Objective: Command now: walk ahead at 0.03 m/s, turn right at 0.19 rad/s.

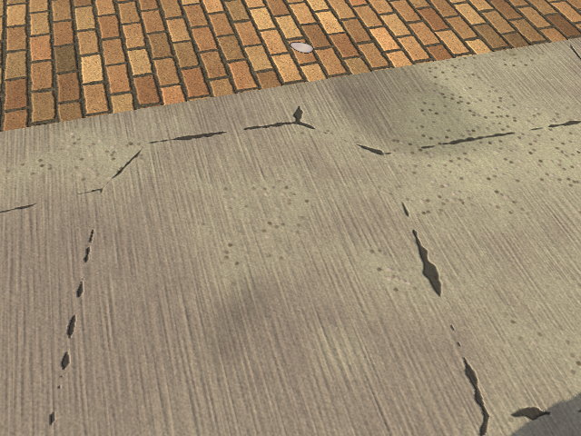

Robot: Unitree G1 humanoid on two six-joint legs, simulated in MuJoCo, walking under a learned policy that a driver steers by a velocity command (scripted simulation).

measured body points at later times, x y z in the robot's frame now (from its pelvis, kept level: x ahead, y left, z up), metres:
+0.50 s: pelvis +0.01 -0.03 +0.00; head +0.02 -0.03 +0.45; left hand +0.12 +0.22 -0.12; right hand +0.11 -0.30 -0.13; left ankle +0.05 +0.12 -0.73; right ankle -0.01 -0.15 -0.73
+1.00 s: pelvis +0.02 -0.03 +0.00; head +0.03 -0.03 +0.45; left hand +0.07 +0.22 -0.14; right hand +0.07 -0.29 -0.15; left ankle +0.05 +0.12 -0.73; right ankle -0.01 -0.15 -0.73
